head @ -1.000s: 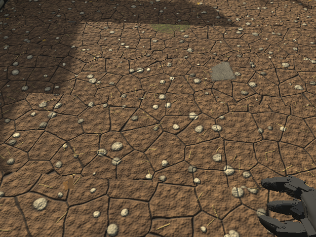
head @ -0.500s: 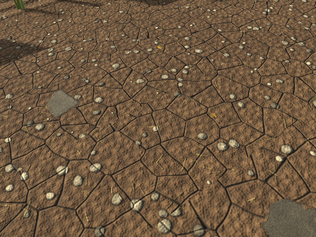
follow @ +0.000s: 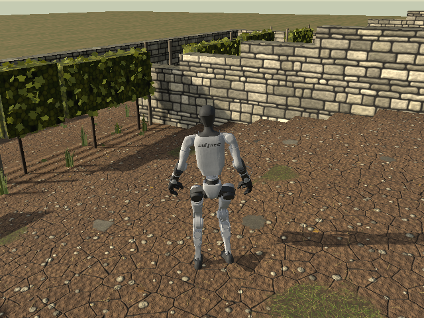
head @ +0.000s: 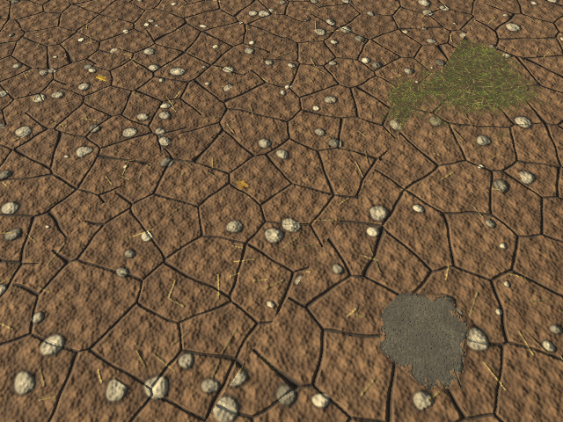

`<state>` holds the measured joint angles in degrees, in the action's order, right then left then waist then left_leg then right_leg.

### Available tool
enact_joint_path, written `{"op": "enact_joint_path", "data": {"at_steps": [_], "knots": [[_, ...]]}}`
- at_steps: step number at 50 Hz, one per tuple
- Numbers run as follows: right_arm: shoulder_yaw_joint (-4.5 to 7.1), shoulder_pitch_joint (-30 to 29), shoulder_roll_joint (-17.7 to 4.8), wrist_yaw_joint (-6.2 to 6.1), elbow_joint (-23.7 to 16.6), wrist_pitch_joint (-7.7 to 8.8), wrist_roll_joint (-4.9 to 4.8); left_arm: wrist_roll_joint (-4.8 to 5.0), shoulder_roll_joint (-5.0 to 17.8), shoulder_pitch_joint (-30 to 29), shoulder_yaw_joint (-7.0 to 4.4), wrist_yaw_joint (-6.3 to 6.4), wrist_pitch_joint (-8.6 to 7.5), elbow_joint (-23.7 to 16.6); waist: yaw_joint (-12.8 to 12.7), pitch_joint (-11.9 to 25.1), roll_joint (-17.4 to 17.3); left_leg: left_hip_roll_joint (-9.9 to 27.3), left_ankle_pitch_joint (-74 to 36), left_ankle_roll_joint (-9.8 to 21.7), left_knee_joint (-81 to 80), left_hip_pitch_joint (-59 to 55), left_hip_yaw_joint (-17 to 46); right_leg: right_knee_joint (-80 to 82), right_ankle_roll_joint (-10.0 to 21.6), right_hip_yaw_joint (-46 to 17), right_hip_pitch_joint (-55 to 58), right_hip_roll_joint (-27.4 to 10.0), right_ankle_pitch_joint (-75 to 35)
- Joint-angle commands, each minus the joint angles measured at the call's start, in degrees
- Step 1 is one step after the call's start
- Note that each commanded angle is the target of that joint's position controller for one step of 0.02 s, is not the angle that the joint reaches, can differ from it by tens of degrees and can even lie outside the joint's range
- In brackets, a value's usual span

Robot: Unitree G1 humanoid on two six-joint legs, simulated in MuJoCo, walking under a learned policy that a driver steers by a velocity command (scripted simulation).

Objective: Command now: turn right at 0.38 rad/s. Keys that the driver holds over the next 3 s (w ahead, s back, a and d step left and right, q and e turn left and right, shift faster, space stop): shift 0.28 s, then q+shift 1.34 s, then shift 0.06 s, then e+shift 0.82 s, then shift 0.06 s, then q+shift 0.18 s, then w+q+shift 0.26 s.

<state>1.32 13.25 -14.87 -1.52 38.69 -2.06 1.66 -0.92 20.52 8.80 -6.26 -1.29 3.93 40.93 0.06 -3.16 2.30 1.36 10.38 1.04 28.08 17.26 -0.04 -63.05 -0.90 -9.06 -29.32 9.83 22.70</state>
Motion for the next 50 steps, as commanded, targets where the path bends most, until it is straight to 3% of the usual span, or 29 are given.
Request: {"op": "enact_joint_path", "data": {"at_steps": [1, 7, 9, 10, 11, 12, 13, 15, 16, 17, 19, 20, 22, 23, 26, 30, 31, 32, 33, 34, 35, 36, 37, 38, 39, 42, 48, 49, 50], "knots": [[2.33, -2.70, -7.52, 0.08, -3.59, 1.62, -0.30, 0.61, 2.18, 3.57, -0.05, 0.23, 0.25, -1.32, -1.23, 5.16, -9.73, 10.96, -15.24, 9.68, -9.39, -8.52, 11.55, -4.17, -1.04, 1.07, -2.15, -0.62, 1.25], [3.09, 0.65, -9.39, 0.74, -0.26, 0.71, 0.11, 1.20, 0.56, 0.11, 2.16, 0.77, 0.75, -0.44, 2.13, 5.93, -14.90, 11.15, -7.80, 9.99, -9.68, -10.14, 11.02, 21.61, 0.35, 6.45, 10.51, -3.92, 8.05], [3.38, 1.33, -9.86, 1.27, 1.08, -0.13, -0.21, 1.32, 0.26, 2.24, 2.64, 1.10, 0.32, 1.11, 1.18, 5.63, -15.32, 10.83, -12.05, 9.24, -8.15, -8.70, 10.75, 33.58, 1.82, 8.68, 16.83, -4.45, 1.12], [3.35, 1.45, -9.84, 1.43, 1.73, -0.38, -1.01, 0.94, -0.35, 4.50, 3.00, 1.37, -0.15, 2.49, -0.31, 5.51, -13.81, 10.34, -13.24, 7.31, -6.56, -6.15, 9.85, 43.58, 2.96, 9.07, 22.23, -4.76, -7.11], [3.43, 3.84, -9.45, 1.54, 2.59, -0.21, -1.12, 0.22, 1.18, 4.26, 3.03, 1.57, -0.85, 2.89, 0.49, 5.64, -11.02, 9.51, -10.27, 4.14, -5.50, -2.22, 9.04, 48.03, 4.49, 4.12, 26.92, -7.77, -12.50], [2.76, 5.84, -6.24, 1.98, 1.98, 0.14, -0.99, -0.73, 4.65, 3.08, 2.80, 1.62, -1.56, 2.24, 2.18, 7.56, 0.36, 5.28, 1.25, 0.84, 2.46, 2.57, 4.11, 51.45, 6.59, -9.62, 30.83, -19.27, -9.73], [2.23, -1.82, -4.65, 0.67, -1.25, 1.80, -1.86, 1.01, 3.74, -0.55, 2.77, 1.83, -1.65, 3.18, 3.53, 3.37, 6.91, 1.93, 10.67, -0.96, -0.22, 0.52, 1.00, 45.98, 13.21, -10.93, 15.45, -24.32, -12.75], [2.34, -5.38, -6.22, -0.22, -0.23, 2.96, -0.80, -0.07, -1.61, -4.37, 4.22, 2.36, -3.33, 2.62, 2.12, 2.58, 4.51, 1.80, 2.44, -2.13, -2.08, -4.59, 2.16, 47.14, 10.21, -6.02, 13.40, -18.73, -3.75], [2.49, -5.39, -6.50, -0.46, 0.63, 2.92, -0.88, -0.22, 0.28, -2.96, 3.65, 2.60, -3.94, 3.60, 1.42, 1.83, 5.37, 1.30, -0.36, -2.26, -2.54, -4.48, 1.61, 47.10, 7.91, -3.75, 14.26, -16.45, -0.45], [3.23, -5.41, -9.06, -0.60, 0.41, 2.50, -1.31, 0.23, 2.35, -2.46, 2.88, 2.95, -4.27, 3.90, 0.56, -0.41, 6.29, 0.65, -0.53, -2.09, -0.91, -1.15, 1.26, 47.22, 7.50, -3.94, 14.84, -16.82, -0.93], [3.89, -4.68, -10.05, -0.18, -0.36, 1.88, -2.81, 0.75, 4.91, -0.34, 1.70, 3.92, -3.89, 4.34, -0.27, -2.27, 7.17, -1.04, 5.77, -1.05, 6.93, 4.80, 0.04, 46.53, 9.91, -4.89, 15.59, -20.24, -6.49], [2.87, 0.66, -6.16, 1.78, 2.15, 0.61, -0.70, -0.35, 4.30, -0.31, 1.99, 4.04, -2.85, 4.03, 0.36, -1.66, 7.99, -2.66, 12.91, -0.12, 13.93, 5.54, -0.83, 45.35, 12.06, -4.91, 16.12, -23.31, -20.68], [3.67, 1.53, -6.29, 2.84, 2.37, -0.99, -1.07, -0.33, 2.20, 0.58, 2.27, 3.98, -2.33, 2.84, -0.40, -0.40, 4.03, -2.02, 20.94, 0.21, 28.63, 8.83, -0.43, 42.95, 16.44, -3.66, 18.12, -27.47, -41.20], [3.86, 1.55, -6.40, 2.97, 2.32, -1.47, -1.17, -0.21, 1.88, 0.09, 2.23, 4.02, -2.22, 2.62, 0.08, -0.08, 2.54, -1.03, 21.05, -0.10, 30.56, 10.25, -0.11, 42.20, 16.57, -1.78, 19.89, -27.63, -44.29], [3.41, -0.41, -5.65, 3.33, 1.49, -1.98, -1.33, -0.39, 1.31, -2.52, 2.15, 4.08, -1.88, 1.61, -0.34, 1.34, 3.79, -0.05, 17.09, -1.10, 23.18, 9.07, -1.79, 39.82, 13.03, 4.25, 24.58, -24.45, -42.14], [3.60, -1.15, -5.86, 3.79, -0.49, -2.15, -1.93, 0.19, 3.68, -1.33, 1.09, 3.61, -1.85, 1.80, -1.26, 4.20, 5.69, -1.94, 15.01, -0.07, 11.90, 2.98, -5.17, 33.53, 9.85, 7.74, 26.60, -25.21, -41.22], [3.66, 0.48, -5.48, 3.61, -0.29, -1.84, -1.65, 0.55, 3.80, -1.71, 0.98, 3.50, -1.98, 1.63, 0.17, 5.11, 4.51, -3.05, 11.24, 0.69, 6.46, -0.53, -5.99, 29.40, 8.10, 9.77, 25.10, -24.49, -38.55], [4.03, 2.75, -6.13, 3.02, 0.09, -1.11, -1.13, 0.75, 3.81, -1.00, 0.82, 3.31, -2.26, 1.92, 2.37, 6.19, -0.04, -3.07, 2.92, 1.92, -1.98, -6.69, -2.42, 20.70, 5.00, 13.08, 20.52, -22.51, -32.23], [5.78, 4.40, -13.82, 2.32, -0.75, -0.07, -0.38, 0.32, 2.24, -0.47, 1.07, 2.99, -2.37, 0.19, 2.38, 6.23, -13.16, 9.03, -15.03, 5.89, -8.07, -14.57, 19.22, 5.31, 0.54, 16.94, 5.96, -15.80, -9.18], [7.52, 10.69, -20.92, 3.20, 0.11, 0.18, -1.30, -0.54, -0.72, -6.93, 2.18, 3.33, -1.46, -4.55, 5.04, 8.60, -19.94, 19.90, -33.99, 16.07, -9.66, -17.09, 37.87, -1.77, -0.76, 10.84, -6.92, -5.82, 18.03], [7.19, 12.73, -18.82, 3.53, 0.59, 0.29, -1.83, -0.90, 1.20, -7.40, 1.99, 3.51, -1.14, -3.67, 5.00, 8.37, -8.96, 18.76, -33.52, 17.89, -7.67, -19.08, 33.47, -8.02, -0.45, 4.85, -8.23, -8.71, 15.43], [6.74, 8.99, -16.99, 3.14, 0.00, -0.06, -1.51, -0.21, 0.85, -6.79, 2.16, 3.36, -1.42, -3.14, 3.76, 5.31, -7.80, 16.81, -23.30, 17.69, -8.62, -15.77, 31.14, -8.65, 0.15, 4.43, -10.19, -9.29, 10.39], [5.99, 4.32, -14.29, 2.62, -0.99, -0.59, -1.43, 0.13, 2.15, -7.22, 1.83, 3.27, -1.89, -2.27, 1.79, 1.84, -4.68, 12.21, -15.87, 14.37, -9.79, -12.98, 26.18, -5.75, 0.13, 3.94, -10.35, -11.39, 3.28], [5.47, 1.23, -12.50, 2.35, -2.39, -0.87, -2.38, -0.12, 3.35, -6.66, 1.43, 3.17, -1.72, -2.12, 0.93, 2.12, -6.29, 9.09, -14.12, 12.08, -10.14, -12.44, 24.08, -3.52, -0.30, 4.04, -9.50, -11.91, -0.42], [5.12, 0.46, -11.58, 2.41, -2.78, -1.08, -2.25, -0.57, 3.31, -5.29, 1.46, 2.83, -1.38, -1.18, 0.48, 3.58, -6.78, 7.23, -16.22, 10.80, -9.99, -12.18, 22.37, -3.19, -0.88, 4.30, -7.81, -11.53, -2.76], [5.79, 3.10, -12.97, 2.64, -2.63, -0.91, -2.20, -0.58, 1.78, -4.26, 1.85, 1.93, -0.67, -1.38, 0.79, 5.62, -4.97, 5.23, -17.04, 8.87, -8.93, -12.67, 22.41, -0.98, -1.97, 4.38, -7.69, -10.43, -5.83], [6.34, 5.09, -14.52, 2.32, -3.89, -1.36, -1.75, -0.62, 3.06, -7.46, 1.71, 2.31, -0.56, -2.91, 2.94, 4.61, -9.19, 3.57, -5.59, 8.05, -9.33, -12.67, 30.16, 8.23, -3.08, 2.45, -10.24, -8.89, -6.63], [4.14, 7.47, -8.68, 3.40, -5.79, 4.29, 3.41, -2.09, 0.08, 3.08, 2.35, 3.04, -2.52, -1.36, -0.65, 7.10, -16.98, 4.81, -1.05, 10.92, -12.69, -10.99, 34.91, 6.06, -4.91, -1.99, -7.58, -10.28, -8.23], [4.31, 4.52, -8.33, 3.82, -6.64, 6.91, 2.81, -2.08, 3.17, 2.82, 1.73, 3.81, -3.80, -0.49, -0.60, 4.06, -11.99, 5.71, 3.68, 11.15, -13.44, -10.24, 35.96, 5.63, -5.82, -2.12, -8.90, -11.31, -7.27]]}}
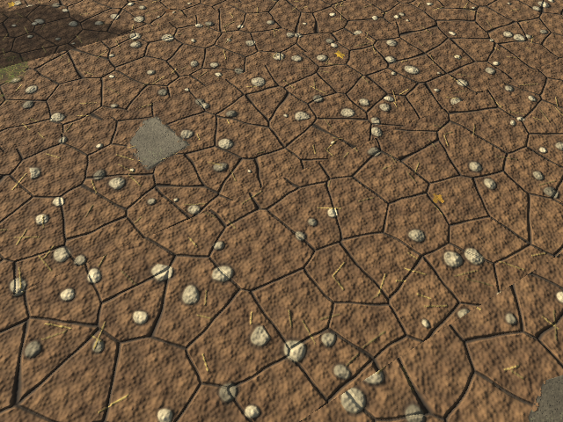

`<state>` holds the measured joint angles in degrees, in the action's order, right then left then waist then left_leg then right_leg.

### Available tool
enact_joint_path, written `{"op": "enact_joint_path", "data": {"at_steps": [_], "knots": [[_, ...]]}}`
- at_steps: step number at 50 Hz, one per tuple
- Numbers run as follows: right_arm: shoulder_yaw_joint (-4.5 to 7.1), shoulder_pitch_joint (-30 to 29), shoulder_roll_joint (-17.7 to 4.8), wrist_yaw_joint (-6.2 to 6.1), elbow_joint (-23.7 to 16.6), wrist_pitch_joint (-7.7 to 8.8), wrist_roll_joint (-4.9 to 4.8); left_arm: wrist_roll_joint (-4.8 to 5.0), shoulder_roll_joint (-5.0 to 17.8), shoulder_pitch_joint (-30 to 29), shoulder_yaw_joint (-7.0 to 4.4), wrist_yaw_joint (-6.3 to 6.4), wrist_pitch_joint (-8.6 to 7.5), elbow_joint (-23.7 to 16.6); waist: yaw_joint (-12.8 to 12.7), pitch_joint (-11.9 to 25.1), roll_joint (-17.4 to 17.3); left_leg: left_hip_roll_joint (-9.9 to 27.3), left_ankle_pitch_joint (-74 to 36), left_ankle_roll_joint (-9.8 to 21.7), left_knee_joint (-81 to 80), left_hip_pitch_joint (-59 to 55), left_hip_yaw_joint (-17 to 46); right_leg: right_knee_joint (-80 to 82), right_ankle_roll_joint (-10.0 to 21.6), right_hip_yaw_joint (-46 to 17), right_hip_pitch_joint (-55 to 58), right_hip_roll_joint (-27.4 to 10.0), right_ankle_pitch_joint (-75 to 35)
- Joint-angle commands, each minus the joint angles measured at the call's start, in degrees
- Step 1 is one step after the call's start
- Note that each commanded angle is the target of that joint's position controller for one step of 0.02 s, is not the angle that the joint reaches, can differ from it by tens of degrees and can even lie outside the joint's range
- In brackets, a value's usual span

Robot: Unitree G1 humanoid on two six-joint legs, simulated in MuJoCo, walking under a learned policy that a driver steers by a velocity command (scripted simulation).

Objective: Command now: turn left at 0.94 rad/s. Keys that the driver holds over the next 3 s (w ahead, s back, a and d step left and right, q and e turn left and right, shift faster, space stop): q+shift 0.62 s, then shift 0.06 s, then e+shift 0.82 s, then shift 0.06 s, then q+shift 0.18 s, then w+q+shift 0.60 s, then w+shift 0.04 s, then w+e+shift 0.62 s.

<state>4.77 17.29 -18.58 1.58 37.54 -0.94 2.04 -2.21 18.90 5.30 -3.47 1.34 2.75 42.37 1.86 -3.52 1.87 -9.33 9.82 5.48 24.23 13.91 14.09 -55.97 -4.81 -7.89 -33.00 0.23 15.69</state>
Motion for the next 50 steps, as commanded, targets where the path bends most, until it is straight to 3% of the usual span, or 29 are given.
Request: {"op": "enact_joint_path", "data": {"at_steps": [1, 5, 8, 11, 12, 13, 14, 15, 17, 18, 19, 21, 23, 26, 28, 30, 32, 34, 36, 37, 38, 39, 40, 41, 42, 43, 45, 49, 50], "knots": [[0.98, 0.16, -5.80, 0.79, -6.23, 7.24, 1.04, -0.94, 4.94, 4.42, -1.19, 1.67, -3.16, -2.31, -2.31, 4.29, -8.59, 15.62, 6.16, 6.02, -9.15, -6.23, 22.02, -0.16, -2.52, -2.47, -4.89, -1.59, 0.28], [1.18, 0.41, -7.59, 1.17, -8.10, 7.21, -0.30, -0.09, 2.86, 0.73, -0.33, 1.04, -4.02, -3.69, -0.60, 4.68, -7.35, 12.64, 3.18, 5.72, -5.96, -5.36, 22.74, 11.09, -2.76, -0.13, 1.57, -1.18, 2.66], [1.53, 0.56, -8.38, 1.70, -9.19, 6.28, -0.54, 0.31, 3.97, 1.48, -0.65, -0.26, -5.44, -2.97, 0.07, 5.09, -8.20, 12.68, -5.28, 7.05, -3.76, -3.75, 26.05, 19.43, -1.78, 2.39, 9.18, 1.16, 4.30], [0.76, -1.32, -7.52, 2.32, -7.70, 4.99, -0.80, 1.95, 4.56, 5.04, -0.67, -1.21, -6.95, -1.69, -3.26, 5.46, -6.25, 11.01, -11.77, 5.62, -0.41, -1.39, 28.53, 35.03, 1.27, 3.22, 21.43, 1.29, -8.21], [-0.20, -0.37, -5.81, 2.33, -6.73, 4.60, -0.83, 2.20, 5.72, 7.47, -1.07, -1.68, -7.54, -0.97, -4.01, 7.39, -5.38, 8.89, -9.64, 3.18, 1.45, 1.28, 27.73, 35.77, 4.41, 2.18, 28.96, -2.23, -16.14], [-1.77, 5.53, -0.80, 2.21, -6.42, 4.15, -1.47, 2.13, 9.86, 10.60, -2.07, -1.73, -8.48, -0.06, -1.51, 14.50, 3.41, 2.24, 5.71, -2.48, 8.81, 4.61, 19.19, 33.47, 14.41, -5.88, 41.18, -13.00, -39.28], [-2.17, 7.56, 1.16, 1.70, -8.54, 4.44, -0.18, 0.79, 14.81, 9.60, -3.42, -1.30, -9.51, -2.11, -0.19, 16.53, 12.37, -5.71, 30.97, -9.09, 23.54, 23.12, 5.72, 32.75, 30.90, -20.33, 52.34, -27.60, -56.55], [-0.07, 2.56, -5.89, 1.43, -7.97, 4.95, 0.95, -1.11, 13.44, 10.30, -3.43, 0.10, -10.08, -2.95, -4.88, 9.83, 2.05, -0.74, 31.69, -10.86, 33.20, 26.84, 1.61, 36.26, 28.71, -18.62, 46.29, -27.41, -50.30], [0.72, 1.65, -6.95, -0.14, -5.27, 4.43, 1.07, 1.26, 5.47, -1.61, -1.02, -0.01, -9.99, -6.36, -0.62, 5.73, 4.50, 3.62, 21.92, -12.71, 42.91, 21.16, -3.52, 40.52, 19.13, -4.24, 32.17, -19.21, -30.26], [0.43, 1.87, -5.69, -0.42, -4.49, 4.85, 1.47, 2.17, 2.98, -4.92, -0.13, 0.08, -9.49, -8.33, -0.15, 5.21, 6.42, 4.87, 18.84, -12.55, 46.12, 18.37, -5.32, 42.11, 18.17, 0.30, 27.57, -16.89, -27.34], [-0.28, 1.05, -4.33, 0.33, -4.69, 5.30, 1.94, 2.22, 3.98, -5.69, -0.44, 0.37, -9.30, -9.15, -0.07, 4.11, 5.14, 5.72, 16.78, -11.91, 51.61, 16.44, -8.36, 42.94, 18.77, 2.83, 23.81, -15.76, -28.16], [-1.43, 1.14, -2.19, 2.53, -4.82, 5.25, 0.48, 0.82, 6.34, -5.23, -1.39, 1.05, -9.19, -10.17, -1.23, 3.35, 0.52, 8.47, 12.61, -10.70, 51.25, 17.09, -10.88, 44.43, 19.80, 8.49, 24.09, -14.47, -26.76], [-2.26, -2.81, -1.05, 4.69, -6.13, 4.17, -0.37, -0.07, 7.67, -0.56, -2.09, 1.89, -9.23, -9.16, -4.86, 2.83, 0.85, 12.02, 10.60, -10.86, 41.94, 20.37, -12.20, 44.26, 19.35, 12.70, 31.04, -14.39, -25.97], [-3.37, -7.66, 0.01, 7.32, -7.83, 1.67, 0.25, -1.29, 9.54, 8.14, -3.40, 2.86, -9.17, -7.01, -8.38, 2.34, 2.38, 16.84, 11.37, -11.30, 27.25, 22.67, -14.42, 42.82, 20.10, 14.71, 39.73, -18.23, -34.97], [-3.68, -7.01, -0.14, 7.91, -7.26, 0.90, 0.78, -1.86, 11.10, 8.91, -4.39, 2.78, -8.97, -7.21, -7.56, 2.59, 2.46, 16.89, 12.79, -10.04, 22.04, 18.82, -16.95, 42.55, 20.99, 15.95, 39.47, -19.84, -41.57], [-2.73, -4.46, -2.60, 7.91, -5.57, 1.14, 0.79, -3.05, 11.36, 5.46, -4.70, 2.55, -9.06, -9.48, -5.39, 3.22, 3.71, 15.43, 10.87, -8.48, 19.75, 13.60, -17.94, 42.76, 20.69, 17.52, 37.35, -20.38, -41.38], [-1.69, -4.33, -4.33, 7.18, -4.77, 2.01, 0.13, -3.21, 10.87, 2.82, -4.53, 2.67, -9.27, -10.85, -3.56, 3.50, 4.78, 14.34, 9.36, -7.08, 17.99, 10.61, -17.22, 41.60, 19.22, 18.27, 36.29, -20.84, -38.34], [-1.14, -4.37, -4.89, 6.33, -4.28, 2.91, -0.51, -2.06, 11.10, 0.50, -4.50, 2.66, -9.13, -11.22, -1.10, 3.83, 3.80, 12.37, 4.17, -5.49, 10.57, 7.38, -17.25, 38.21, 16.48, 19.40, 35.79, -19.61, -34.81], [-0.03, -2.55, -6.98, 5.06, -3.35, 4.47, -1.48, -0.28, 8.68, 2.14, -3.27, 1.16, -8.18, -9.61, 1.85, 7.00, 0.37, 8.82, -17.02, -0.70, -1.15, -6.27, -16.65, 29.97, 11.34, 20.07, 28.99, -14.55, -31.31], [1.35, 3.48, -12.35, 3.27, -3.15, 5.20, -1.02, -0.42, 2.62, 6.49, -1.46, 0.23, -7.73, -10.64, 1.93, 17.37, -9.38, 20.22, -51.25, 9.95, 3.28, -25.88, -4.75, 16.92, 4.30, 24.91, 17.08, -7.64, -12.58], [1.30, 8.36, -14.35, 2.24, -3.63, 5.82, -0.18, -1.15, -0.73, 9.84, 0.17, -0.70, -8.55, -11.93, 2.61, 26.74, -11.58, 32.17, -56.93, 20.61, 3.09, -36.56, 10.71, 6.65, 1.42, 17.53, 4.71, -2.15, 24.64], [1.11, 8.07, -10.20, 1.01, -1.70, 7.66, 0.90, -1.27, 0.64, 4.54, 0.19, -2.23, -8.88, -11.34, 4.90, 12.99, -5.00, 30.74, -50.19, 15.94, 2.56, -27.95, 7.23, 3.40, 1.74, 9.34, -3.35, -4.25, 26.85], [0.79, 4.63, -8.99, 0.57, -1.44, 8.65, -0.79, -1.34, 2.12, 3.50, -0.07, -2.44, -9.08, -10.80, 3.15, 8.97, -8.60, 28.75, -43.45, 12.45, 1.86, -20.89, 0.55, 0.77, 1.64, 8.89, -4.25, -6.69, 26.91], [-0.36, -0.66, -5.45, 0.59, -3.15, 8.44, -2.96, -0.98, 4.82, 7.29, -0.85, -2.43, -8.98, -8.51, 0.63, 9.60, -8.92, 27.13, -38.56, 10.11, 0.48, -16.23, -2.83, 0.30, 0.46, 8.45, -0.23, -8.00, 26.33], [-0.88, -4.61, -4.46, 0.58, -4.41, 7.85, -4.15, -0.04, 4.28, 9.86, -0.32, -2.63, -9.00, -7.30, -1.24, 8.06, -9.53, 26.00, -34.16, 7.51, -1.68, -8.59, -6.13, -0.29, -0.36, 7.69, 5.11, -8.62, 23.70], [-0.29, -8.24, -6.93, 0.44, -5.91, 7.11, -3.19, 0.22, 4.21, 13.14, -0.03, -3.29, -8.98, -5.82, -3.40, 6.62, -9.78, 25.11, -31.12, 6.95, -4.36, 0.22, -9.24, -4.11, -1.24, 8.46, 11.46, -7.64, 17.89], [1.73, -11.23, -11.75, -1.33, -8.21, 6.58, -0.42, -0.13, 6.87, 14.53, -0.94, -3.95, -9.09, -5.39, -3.54, 6.69, -8.99, 25.51, -23.61, 9.80, -9.06, 4.51, -12.39, -10.89, -0.99, 10.01, 13.13, -4.85, 10.81], [0.67, -7.17, -7.53, -3.91, -6.76, 6.49, 0.44, 0.71, 3.86, 10.50, 0.39, -4.88, -8.84, -6.57, -0.47, 2.89, -6.93, 29.56, -10.82, 9.96, -12.40, -6.87, -12.87, -3.92, 0.80, 5.16, 1.76, -7.91, 5.53], [0.78, -6.51, -7.67, -4.17, -6.63, 6.56, 0.59, 0.28, 3.05, 9.63, 0.77, -5.20, -8.36, -7.05, -0.03, 2.66, -6.33, 30.12, -10.80, 9.78, -12.58, -10.11, -13.56, 0.48, 1.02, 5.31, 0.20, -8.64, 4.60]]}}
Over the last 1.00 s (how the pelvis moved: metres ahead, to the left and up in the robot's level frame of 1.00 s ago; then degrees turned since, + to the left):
-0.02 0.05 0.01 29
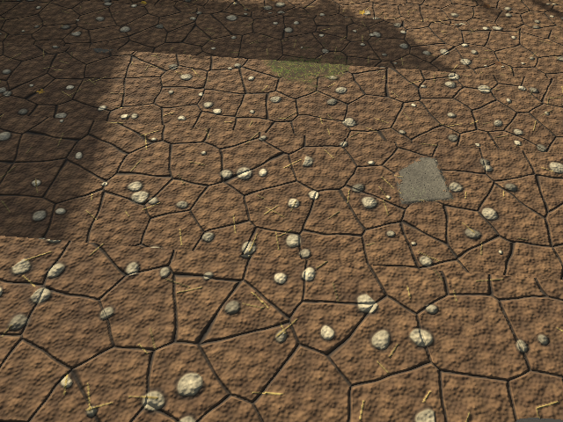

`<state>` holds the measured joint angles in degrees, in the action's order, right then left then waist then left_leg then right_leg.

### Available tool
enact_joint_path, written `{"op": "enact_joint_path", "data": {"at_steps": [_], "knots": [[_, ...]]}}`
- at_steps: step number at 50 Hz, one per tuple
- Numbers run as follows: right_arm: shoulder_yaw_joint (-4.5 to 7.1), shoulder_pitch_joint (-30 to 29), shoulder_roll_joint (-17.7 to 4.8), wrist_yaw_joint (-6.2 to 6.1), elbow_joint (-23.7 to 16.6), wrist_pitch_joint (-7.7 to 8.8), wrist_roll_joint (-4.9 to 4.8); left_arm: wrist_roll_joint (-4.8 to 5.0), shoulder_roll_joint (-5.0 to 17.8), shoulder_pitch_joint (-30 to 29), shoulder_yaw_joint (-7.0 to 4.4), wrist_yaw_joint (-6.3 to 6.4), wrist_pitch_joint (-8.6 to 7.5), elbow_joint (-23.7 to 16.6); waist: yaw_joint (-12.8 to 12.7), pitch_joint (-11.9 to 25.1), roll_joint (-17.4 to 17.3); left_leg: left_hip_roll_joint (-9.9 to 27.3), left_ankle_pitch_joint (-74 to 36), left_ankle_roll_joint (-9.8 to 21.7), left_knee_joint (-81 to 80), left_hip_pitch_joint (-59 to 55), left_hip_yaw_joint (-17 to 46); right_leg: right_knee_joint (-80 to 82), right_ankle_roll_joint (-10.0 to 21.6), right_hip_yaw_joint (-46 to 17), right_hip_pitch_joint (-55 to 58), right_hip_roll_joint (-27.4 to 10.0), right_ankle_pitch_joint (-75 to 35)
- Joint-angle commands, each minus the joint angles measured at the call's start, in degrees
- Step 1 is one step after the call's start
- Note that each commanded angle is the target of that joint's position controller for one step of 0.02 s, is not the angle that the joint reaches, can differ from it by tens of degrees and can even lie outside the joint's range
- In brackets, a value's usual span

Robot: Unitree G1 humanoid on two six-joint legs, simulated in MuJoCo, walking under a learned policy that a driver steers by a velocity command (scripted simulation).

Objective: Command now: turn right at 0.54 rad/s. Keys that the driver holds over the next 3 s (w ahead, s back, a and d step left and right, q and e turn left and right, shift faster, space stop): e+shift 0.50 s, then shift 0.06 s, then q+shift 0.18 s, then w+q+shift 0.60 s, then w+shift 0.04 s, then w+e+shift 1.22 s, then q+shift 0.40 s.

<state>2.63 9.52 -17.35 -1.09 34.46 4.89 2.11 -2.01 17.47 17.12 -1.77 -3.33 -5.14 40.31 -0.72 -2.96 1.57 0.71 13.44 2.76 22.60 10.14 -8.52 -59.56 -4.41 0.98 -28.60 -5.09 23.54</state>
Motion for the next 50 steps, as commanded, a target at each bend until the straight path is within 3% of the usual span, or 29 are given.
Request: {"op": "enact_joint_path", "data": {"at_steps": [1, 5, 11, 12, 13, 14, 15, 16, 17, 18, 19, 21, 22, 26, 29, 32, 34, 35, 36, 37, 38, 39, 40, 41, 43, 46, 48, 49, 50], "knots": [[3.08, 3.45, -9.59, -1.61, -3.33, 0.57, 0.96, -1.01, 3.35, -3.19, -0.56, -1.12, 0.13, -5.45, 3.69, 2.29, -4.82, 20.47, -15.84, 12.57, -11.08, -8.65, 8.50, 6.79, 0.88, -3.07, -5.03, -3.39, -3.48], [4.07, 1.86, -11.68, -2.00, -4.46, 0.36, 2.19, -1.27, 2.65, -2.31, -0.40, -3.27, 1.40, -5.36, 3.51, 2.49, -5.96, 20.22, -17.67, 11.74, -11.31, -9.96, 3.39, 15.10, 2.22, 0.78, -0.18, -1.71, -4.93], [3.72, -1.82, -11.67, -2.36, -3.89, -0.57, 2.16, 1.07, 5.16, 0.28, -2.70, -4.54, 0.10, -5.49, -0.36, 3.91, -5.26, 19.88, -11.95, 5.08, -1.93, -9.73, -1.53, 32.41, 7.13, 3.80, 11.13, 3.89, -18.94], [2.86, 1.36, -9.27, -2.06, -2.54, -0.74, 1.79, 0.84, 7.51, 1.47, -3.96, -3.66, -0.83, -5.29, -0.68, 6.20, -1.93, 16.58, -6.09, 1.24, 4.21, -8.23, -3.27, 36.27, 10.31, 2.27, 17.00, 4.85, -30.77], [1.00, 4.95, -2.79, -2.41, -5.70, -0.65, 1.59, 0.35, 15.80, 6.55, -6.15, -2.02, -1.70, -5.13, 0.48, 14.26, 11.61, 6.27, 12.42, -6.72, 21.92, 2.05, -10.04, 36.84, 22.37, -15.80, 33.18, -7.00, -62.45], [0.17, 2.90, -2.35, -2.39, -8.91, 1.10, 1.55, -0.62, 18.68, 9.94, -6.78, -1.54, -2.82, -5.88, -1.13, 19.29, 8.86, -0.85, 29.08, -8.68, 30.48, 16.96, 2.36, 37.27, 30.41, -32.00, 44.62, -13.11, -54.58], [0.25, -4.37, -3.97, -2.05, -8.76, 1.83, 0.66, -2.06, 15.53, 12.41, -6.74, -1.03, -4.21, -3.02, -4.89, 9.85, 4.64, -0.80, 28.12, -7.76, 35.29, 26.52, 10.53, 38.06, 26.98, -29.43, 41.80, -12.44, -50.43], [0.90, -6.06, -6.39, -2.69, -8.17, 2.14, -0.06, -1.25, 12.69, 12.07, -6.35, -0.84, -4.60, -2.30, -5.31, 6.96, 5.28, 0.35, 27.47, -7.15, 43.10, 29.36, 12.16, 37.69, 25.71, -25.30, 38.51, -11.34, -50.77], [1.58, -3.92, -8.85, -2.92, -6.97, 2.22, 0.47, -0.41, 10.62, 10.52, -5.44, -0.57, -4.05, -2.71, -3.78, 7.67, 4.83, 1.46, 25.64, -6.43, 46.26, 28.64, 14.00, 38.46, 25.64, -24.06, 35.15, -11.03, -50.41], [1.22, -2.01, -8.21, -3.07, -6.27, 1.89, 1.01, 0.66, 8.67, 6.28, -4.30, -0.56, -3.43, -3.65, -0.27, 5.95, 3.55, 2.81, 22.92, -6.00, 45.62, 24.47, 15.34, 40.11, 24.49, -23.29, 27.27, -10.33, -48.49], [0.85, -0.45, -7.85, -3.24, -5.79, 1.29, 1.34, 0.85, 8.34, 1.50, -3.57, -0.43, -2.56, -5.63, 2.62, 5.22, 2.62, 3.07, 18.88, -6.03, 43.26, 20.18, 15.49, 42.62, 22.96, -22.30, 20.73, -8.41, -44.35], [0.24, 1.54, -7.74, -2.71, -5.08, 0.14, 1.98, 0.08, 8.05, -2.14, -3.05, 0.20, -1.78, -8.14, 3.89, 5.89, 2.41, 1.95, 14.38, -6.61, 38.40, 17.39, 14.97, 44.57, 21.73, -22.60, 17.21, -5.67, -36.44], [-0.08, 2.90, -7.43, -2.39, -4.07, -0.40, 1.49, -0.55, 8.80, -2.94, -3.26, 0.29, -1.99, -8.94, 4.28, 6.38, 3.26, 1.13, 11.97, -7.08, 37.57, 16.13, 14.65, 44.24, 21.21, -22.40, 15.97, -4.60, -34.08], [-2.03, 3.58, -5.12, -1.31, -2.62, -2.56, 1.12, -1.33, 10.72, -2.35, -3.68, 0.01, -2.44, -10.81, 2.09, 6.89, 3.80, -0.18, 8.87, -9.00, 31.42, 14.08, 11.93, 40.82, 19.85, -23.21, 13.50, -1.51, -29.53], [-2.43, 3.87, -5.59, -0.30, -0.77, -2.71, 0.76, -0.37, 10.29, -0.93, -3.49, -0.37, -1.74, -12.24, -1.40, 7.77, 3.67, 0.96, 9.75, -9.20, 29.30, 16.26, 11.00, 36.28, 20.32, -26.64, 15.95, -4.36, -31.90], [-3.47, 3.62, -2.53, 1.58, 1.53, -2.23, 0.74, 1.63, 5.59, -3.73, -0.93, -0.11, -1.08, -12.78, -2.41, 8.99, 1.44, 4.08, 9.21, -10.10, 24.65, 15.95, 11.02, 30.67, 17.68, -26.53, 15.81, -4.94, -34.38], [-4.80, 8.38, 1.37, 4.95, 5.22, -1.95, -0.90, 3.13, 1.34, -9.74, 2.01, -2.34, 0.59, -11.86, 2.46, 8.01, -2.66, 4.34, -5.00, -9.94, 12.24, 3.07, 9.84, 28.56, 12.78, -22.40, 6.53, -0.44, -31.42], [-4.74, 8.46, 1.52, 6.61, 5.76, -1.78, -2.22, 3.75, 0.28, -7.95, 2.71, -3.93, 1.93, -10.23, 2.24, 7.04, -2.12, 2.94, -11.41, -8.72, 8.86, -0.14, 9.63, 29.81, 10.08, -21.64, 5.68, 2.02, -27.29], [-4.25, 7.17, -0.98, 7.14, 3.93, -1.02, -2.93, 4.91, 0.42, -4.40, 2.56, -4.45, 2.73, -9.54, -0.20, 9.71, -2.43, 4.10, -23.41, -5.46, 10.06, -1.28, 12.41, 29.31, 5.76, -18.47, 8.06, 5.74, -18.36], [-3.36, 0.15, -7.33, 6.91, 1.08, -0.03, -1.97, 4.27, 4.79, 1.95, 0.70, -3.54, 3.11, -9.29, -6.66, 10.04, -4.40, 4.77, -19.41, 0.10, 7.33, 6.80, 15.82, 30.02, 4.16, -13.88, 15.22, 7.38, -12.23], [-1.71, -0.37, -10.33, 5.81, 1.01, -0.20, -0.14, 2.92, 9.28, -0.39, -0.70, -1.94, 3.36, -10.15, -6.02, 8.11, -2.96, 2.57, -0.72, 2.14, 4.48, 15.34, 15.81, 29.33, 4.75, -10.70, 19.87, 8.74, -3.83], [0.19, 1.71, -12.94, 4.56, 1.60, 0.02, 0.59, -0.25, 12.42, -3.39, -2.19, -0.02, 3.21, -11.04, -4.66, 5.48, -1.17, 0.95, 22.09, 5.10, 1.84, 19.86, 17.38, 27.81, 6.92, -10.28, 19.96, 8.80, 11.81], [0.30, 1.30, -11.92, 3.89, 1.20, 0.68, 0.46, -2.76, 11.42, -3.09, -2.19, 1.61, 2.70, -11.05, -4.97, 1.75, 1.03, 2.40, 29.90, 7.99, 0.03, 24.34, 22.32, 28.41, 9.62, -13.70, 19.13, 6.49, 19.17], [-0.43, 0.62, -8.97, 3.68, 1.10, 1.26, 0.47, -3.31, 9.01, -1.93, -1.49, 2.83, 1.88, -10.23, -5.16, -0.08, 1.44, 3.92, 26.87, 10.00, 0.33, 26.37, 25.33, 29.33, 11.94, -17.15, 20.57, 4.41, 19.59], [-1.88, 2.99, -2.96, 3.44, 2.04, 2.61, 0.76, -1.57, 3.29, -3.36, 0.57, 4.07, 0.38, -10.74, -2.68, 3.61, 1.19, 1.82, 16.13, 10.36, 6.02, 22.30, 22.81, 31.33, 14.95, -21.42, 22.92, 0.86, 13.77], [-2.49, 2.75, 0.62, 4.38, 2.34, 2.95, 2.40, -0.02, 3.73, 0.46, 0.59, 4.79, -0.95, -9.38, -3.51, 3.70, 5.67, -3.72, 8.38, 5.59, 23.35, 29.77, 13.65, 35.79, 22.22, -31.38, 27.57, -7.37, 13.98], [-2.68, -0.03, 1.66, 4.35, 1.66, 3.11, 3.64, 0.80, 3.26, 4.96, 0.85, 4.74, -1.04, -6.47, -5.14, 1.00, 5.82, -0.48, 11.61, 2.46, 32.01, 37.62, 12.69, 36.81, 24.75, -35.72, 28.29, -13.97, 8.62], [0.80, -1.59, -6.88, 4.97, -1.87, -0.51, -1.10, 1.02, 12.93, 6.85, -3.60, 3.71, 0.70, -4.68, -4.95, 2.96, 6.07, 0.48, 17.38, 2.93, 27.72, 34.19, 11.03, 37.72, 19.36, -31.42, 27.86, -13.45, 5.34], [0.86, -1.80, -6.67, 5.50, -2.39, -2.34, -1.55, 1.20, 12.97, 5.25, -3.94, 3.63, 1.73, -3.98, -4.19, 1.22, 7.24, 0.73, 14.06, 2.72, 27.03, 31.99, 10.05, 37.43, 17.12, -27.07, 26.20, -12.59, 1.26]]}}
Over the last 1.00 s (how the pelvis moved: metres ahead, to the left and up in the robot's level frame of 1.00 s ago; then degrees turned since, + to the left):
0.09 0.00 0.00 34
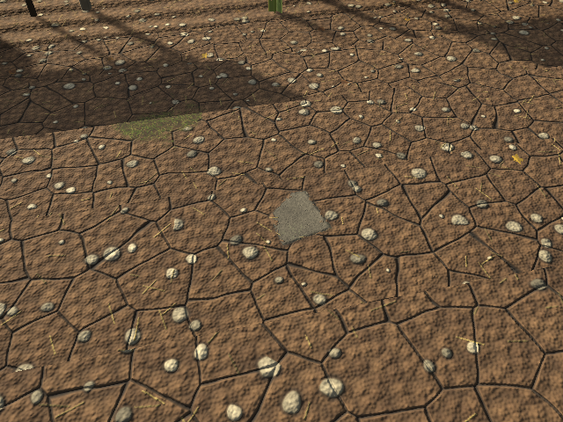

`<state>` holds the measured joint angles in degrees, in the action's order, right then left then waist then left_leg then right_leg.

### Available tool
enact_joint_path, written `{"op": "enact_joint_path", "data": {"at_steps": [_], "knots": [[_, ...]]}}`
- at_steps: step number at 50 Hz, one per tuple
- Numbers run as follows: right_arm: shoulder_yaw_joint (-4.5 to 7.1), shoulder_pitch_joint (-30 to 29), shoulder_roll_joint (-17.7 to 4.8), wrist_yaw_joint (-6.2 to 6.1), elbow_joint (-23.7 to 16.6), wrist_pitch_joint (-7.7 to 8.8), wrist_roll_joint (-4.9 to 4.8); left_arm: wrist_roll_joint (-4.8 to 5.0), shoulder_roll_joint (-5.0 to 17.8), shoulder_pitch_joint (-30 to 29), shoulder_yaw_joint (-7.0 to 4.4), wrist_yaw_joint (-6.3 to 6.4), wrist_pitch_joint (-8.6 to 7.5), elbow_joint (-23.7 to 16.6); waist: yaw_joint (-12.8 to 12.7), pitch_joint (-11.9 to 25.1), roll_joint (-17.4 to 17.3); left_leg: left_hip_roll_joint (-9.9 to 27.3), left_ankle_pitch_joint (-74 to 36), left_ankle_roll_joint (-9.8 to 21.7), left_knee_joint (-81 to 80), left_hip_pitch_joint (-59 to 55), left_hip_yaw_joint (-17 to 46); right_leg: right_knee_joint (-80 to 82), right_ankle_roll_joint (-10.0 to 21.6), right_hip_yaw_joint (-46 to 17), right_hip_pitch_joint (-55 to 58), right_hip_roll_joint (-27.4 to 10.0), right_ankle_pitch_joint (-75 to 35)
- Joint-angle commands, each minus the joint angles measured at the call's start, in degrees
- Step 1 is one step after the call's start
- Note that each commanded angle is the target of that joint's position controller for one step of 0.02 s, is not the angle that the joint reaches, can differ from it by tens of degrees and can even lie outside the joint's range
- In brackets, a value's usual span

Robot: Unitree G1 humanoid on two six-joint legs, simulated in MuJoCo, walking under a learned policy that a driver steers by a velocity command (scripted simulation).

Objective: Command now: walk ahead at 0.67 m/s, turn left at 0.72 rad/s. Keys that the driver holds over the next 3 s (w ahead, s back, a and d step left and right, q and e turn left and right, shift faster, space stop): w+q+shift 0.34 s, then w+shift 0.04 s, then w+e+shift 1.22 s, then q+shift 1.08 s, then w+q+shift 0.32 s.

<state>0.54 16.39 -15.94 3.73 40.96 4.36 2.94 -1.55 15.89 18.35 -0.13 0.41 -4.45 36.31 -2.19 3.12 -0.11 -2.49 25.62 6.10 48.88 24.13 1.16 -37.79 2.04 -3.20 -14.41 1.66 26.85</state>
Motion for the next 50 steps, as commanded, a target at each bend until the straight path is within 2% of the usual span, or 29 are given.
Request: {"op": "enact_joint_path", "data": {"at_steps": [1, 3, 4, 5, 6, 7, 8, 9, 11, 12, 16, 19, 22, 25, 26, 27, 28, 30, 31, 33, 36, 38, 40, 41, 42, 43, 44, 46, 50], "knots": [[2.95, -7.39, -7.46, 0.99, -8.87, -3.09, -2.35, 0.08, 13.26, 1.36, -5.26, -0.36, 1.11, -0.03, -2.03, -5.20, 9.61, 3.23, -4.04, -1.61, 1.69, 10.98, -3.12, 15.52, 8.74, -15.37, 6.70, -16.89, -8.72], [3.99, 5.31, -7.70, 0.44, -5.63, -4.78, -2.17, 0.14, 11.79, -7.30, -5.01, -0.90, 0.53, -0.42, 6.64, -1.64, 9.74, 1.96, -9.18, -0.64, 3.51, -10.80, -5.74, 6.85, 4.63, -5.95, -7.65, -14.96, -21.72], [5.10, 21.62, -8.50, -0.42, -0.16, -5.17, -2.34, -0.50, 11.15, -15.91, -4.66, -0.90, 0.55, -1.85, 16.66, 3.52, 3.56, -2.07, -9.40, 1.12, -0.40, -33.12, -7.80, -11.44, 0.88, 3.67, -20.25, -9.88, -33.65], [6.65, 34.83, -12.33, -1.25, 4.19, -5.45, -1.76, -1.24, 8.28, -22.28, -3.79, -0.80, 0.42, -3.29, 24.89, 1.86, -13.84, 0.33, -1.38, 5.60, -10.58, -44.37, 3.29, -45.43, -1.54, 11.50, -38.02, -2.12, -17.38], [4.74, 28.62, -11.43, -1.10, 2.34, -4.98, -2.50, -3.24, 4.32, -23.06, -2.65, -0.42, 0.19, -5.24, 18.97, -7.12, -20.40, 6.31, -8.82, 7.87, -15.09, -34.58, 22.92, -55.53, -0.17, 3.31, -51.30, 1.67, 3.07], [4.40, 18.86, -13.03, -1.68, -1.81, -4.62, -3.70, -2.20, 4.99, -18.73, -2.17, -0.02, 0.06, -8.24, 10.80, -7.60, -16.06, 13.37, -9.75, 11.90, -27.06, -29.00, 38.88, -45.95, -1.24, -0.76, -51.98, 0.67, 2.14], [4.94, 13.96, -13.25, -2.42, -3.99, -4.31, -2.79, -1.64, 8.77, -17.86, -3.03, -0.19, 0.43, -6.16, 7.24, -8.08, -3.32, 16.98, -1.70, 15.26, -31.18, -22.11, 43.28, -40.30, -2.84, -2.22, -45.59, -2.43, 0.71], [5.26, 9.57, -13.06, -2.89, -4.02, -4.54, -2.73, -1.87, 10.17, -15.98, -3.51, -0.19, 1.15, -3.61, 4.01, -10.18, 1.13, 15.76, -0.56, 14.56, -31.52, -16.09, 39.59, -33.58, -3.90, -2.64, -39.58, -4.20, 0.51], [5.32, 6.47, -13.58, -3.06, -3.50, -2.88, -0.75, -2.46, 11.17, -13.40, -3.81, -0.19, 2.41, -0.78, 1.82, -12.23, -2.57, 11.90, -15.97, 13.87, -27.59, -11.14, 33.33, -28.14, -3.95, -0.45, -32.97, -5.46, -6.68], [4.95, 9.16, -12.53, -3.19, -1.87, -1.62, -1.54, -1.62, 12.04, -17.37, -4.36, -0.39, 2.37, -1.39, 2.51, -12.38, -0.75, 7.80, -15.67, 11.86, -25.77, -9.77, 28.80, -20.25, -3.72, -2.12, -31.59, -5.05, -18.32], [4.27, 8.84, -9.57, -3.55, 2.34, -2.08, -3.42, -1.18, 3.39, -17.29, -1.85, -3.64, 2.52, -0.77, 2.88, -7.17, -2.09, -0.65, -10.84, 7.56, -21.58, 5.36, 20.53, -5.27, -0.72, 5.53, -5.15, 1.48, -46.96], [4.38, 11.19, -9.59, -3.60, 3.89, -2.19, -2.94, -1.28, 2.75, -18.12, -1.52, -2.94, 1.44, -1.61, 4.95, -6.38, -1.98, -0.57, -12.26, 6.41, -14.44, -0.06, 21.78, 0.23, -0.10, 5.21, -2.61, 2.89, -46.07], [3.80, 15.09, -7.11, -4.90, 7.61, -1.75, -0.68, -0.57, 1.95, -18.51, -1.51, -0.52, -0.60, -1.05, 7.41, -8.10, -1.51, -1.17, -19.83, 4.69, -3.64, -15.14, 19.40, 14.86, -0.69, 4.74, -5.93, 0.32, -46.05], [3.67, 8.00, -7.53, -5.60, 7.17, -2.75, -1.23, -0.41, 5.26, 6.14, -3.77, 1.04, 0.73, 8.08, -3.86, -4.73, -2.37, -1.55, -36.72, 2.98, 28.20, -9.22, 11.69, 28.96, 4.95, -0.30, 15.61, -7.20, -52.12], [3.74, -1.74, -6.65, -4.57, 4.16, -2.36, -1.73, -0.12, 8.46, 17.46, -5.44, 0.49, 1.45, 10.99, -12.04, -1.98, 3.11, -7.18, -7.77, 1.54, 52.28, 6.31, 5.39, 24.44, 10.27, -4.87, 29.08, -11.45, -49.60], [2.51, -1.32, -2.37, -4.73, 0.46, -1.06, -2.37, -0.20, 9.04, 21.66, -5.17, -1.17, 1.01, 12.39, -8.43, 3.04, 8.05, -7.13, 12.95, 1.84, 56.54, 21.00, 6.16, 3.61, 7.99, -7.95, 42.47, -14.65, -59.06], [1.92, -1.98, -2.27, -4.97, -2.47, 0.73, -2.61, 0.19, 9.74, 25.23, -5.19, -1.13, -0.45, 14.21, -6.70, 1.96, 14.50, -4.45, 10.96, 1.14, 50.61, 36.71, 10.58, 2.25, 11.08, -15.69, 51.28, -17.60, -63.51], [1.29, -3.87, -6.41, -5.30, -3.48, -0.01, 0.12, 0.21, 12.37, 12.55, -7.20, 1.48, -1.52, 13.96, -0.52, -1.24, 10.79, 4.41, 2.51, -2.12, 39.09, 47.86, 11.16, 18.25, 21.36, -39.47, 41.32, -27.90, -17.52], [1.98, -10.55, -9.18, -4.78, -3.31, -0.46, 1.98, 0.43, 6.37, 8.94, -5.23, 1.61, -1.93, 13.46, 0.47, -7.56, 0.11, 8.24, -0.19, -5.53, 28.56, 41.25, 10.83, 22.58, 19.71, -39.41, 25.48, -22.89, -8.74], [1.19, -15.57, -7.44, -2.54, -5.79, -0.72, 0.71, -0.56, 4.16, 5.79, -3.78, 1.37, -2.02, 13.69, 4.15, -14.70, -0.30, 9.53, -8.06, -9.12, 8.05, 23.02, 7.56, 26.74, 17.71, -31.69, -1.30, -14.52, -15.77], [-0.24, -10.46, -2.88, -1.08, -2.97, -0.76, -1.42, 1.22, 8.49, 2.74, -5.46, 0.08, -1.87, 12.71, 6.69, -9.96, 5.75, 4.04, -21.70, -8.01, -1.43, -13.98, -0.63, 29.43, 12.89, -18.90, -24.30, -6.34, -23.16], [0.04, -11.57, -2.99, -1.77, -2.40, -0.74, -1.28, 2.73, 9.19, 5.01, -5.76, -0.86, -1.65, 12.81, 5.62, -9.88, 3.63, 1.98, -26.78, -8.01, -4.46, -20.24, -2.01, 27.99, 10.98, -17.69, -21.49, -5.69, -31.88], [1.92, -1.49, -6.53, -3.01, 1.22, -0.87, -0.77, 2.43, 11.20, 6.56, -6.02, -0.94, -1.19, 13.09, 11.12, -2.36, -1.82, -0.47, -17.37, -6.73, -11.19, -29.77, -1.66, 8.63, 7.72, -13.76, -12.50, -3.04, -44.49], [3.29, 10.33, -8.72, -3.89, 3.59, -0.73, -0.90, 1.48, 12.44, 4.19, -6.29, -0.95, -1.43, 13.02, 17.94, 4.01, -0.76, -0.62, -16.76, -6.33, -7.04, -42.34, -4.22, -6.36, 6.37, -11.03, -16.16, -0.33, -49.68], [4.52, 17.90, -13.54, -5.04, 4.15, 0.07, 0.03, 1.25, 6.51, 4.73, -5.14, -1.00, -1.69, 11.68, 19.39, 8.72, -7.83, 13.77, 3.22, -3.82, -12.54, -48.66, 12.90, -30.42, 4.89, -8.20, -22.19, 2.53, -20.60], [4.31, 13.02, -14.27, -4.75, 1.37, 0.31, 0.71, 3.99, 0.98, 13.61, -3.96, -0.10, -1.24, 9.68, 10.63, 15.78, -19.21, 30.61, 9.18, -0.10, -26.73, -46.88, 42.77, -46.47, 4.29, -3.53, -26.95, 2.84, 0.67], [4.34, 6.52, -10.73, -4.44, 1.12, 0.29, -0.76, 2.64, 4.46, 8.54, -4.28, 0.08, -0.27, 9.55, 9.22, 6.57, -12.36, 27.57, 11.28, 2.02, -33.32, -36.06, 45.47, -45.87, 4.48, -1.38, -31.21, -0.12, -6.94], [3.50, 1.16, -5.55, -3.35, 1.40, 1.08, -1.01, 0.29, 4.77, 3.58, -5.04, -1.22, 2.12, 10.13, 6.10, -5.41, -3.02, 23.18, 2.27, 4.20, -32.04, -21.06, 27.78, -40.42, 4.84, -2.41, -28.71, -5.74, -11.35], [3.61, 2.64, -4.52, -3.31, 5.38, 3.35, -3.27, -0.30, 3.26, -2.60, -5.05, -3.48, 5.58, 7.17, 2.34, -11.25, -5.26, 18.72, -14.50, 2.79, -36.79, -16.56, 9.48, -28.38, 3.84, -1.37, -29.86, -9.95, -14.07]]}}
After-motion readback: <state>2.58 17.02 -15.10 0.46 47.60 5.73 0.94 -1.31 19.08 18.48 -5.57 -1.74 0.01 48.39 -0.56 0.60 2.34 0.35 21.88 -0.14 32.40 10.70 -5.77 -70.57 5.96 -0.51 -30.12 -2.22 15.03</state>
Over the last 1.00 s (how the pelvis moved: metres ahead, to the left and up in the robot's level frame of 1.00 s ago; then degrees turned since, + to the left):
0.14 -0.07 -0.03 -19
